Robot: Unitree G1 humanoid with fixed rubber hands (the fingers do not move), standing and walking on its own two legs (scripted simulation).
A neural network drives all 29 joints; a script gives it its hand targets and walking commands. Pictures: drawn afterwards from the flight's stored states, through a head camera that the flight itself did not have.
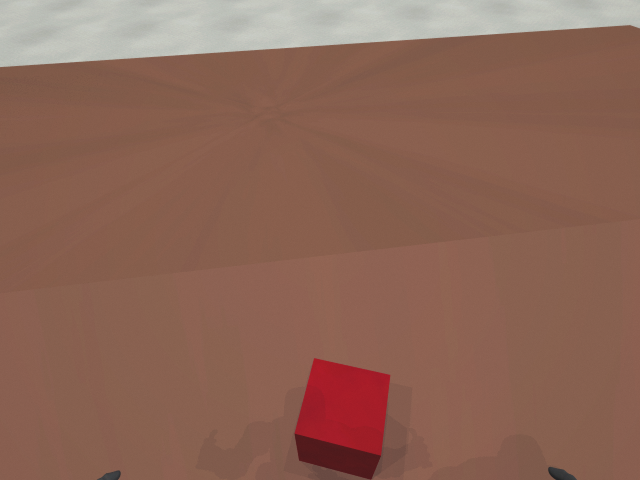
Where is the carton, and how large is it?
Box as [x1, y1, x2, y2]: [295, 358, 389, 479]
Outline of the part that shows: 314,358 295,430 295,438 299,460 370,479 381,451 389,375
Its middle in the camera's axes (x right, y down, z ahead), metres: +0.07 +0.50 +1.08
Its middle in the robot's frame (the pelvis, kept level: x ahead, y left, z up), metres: +0.42 -0.04 -0.66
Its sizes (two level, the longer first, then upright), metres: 0.210 0.200 0.250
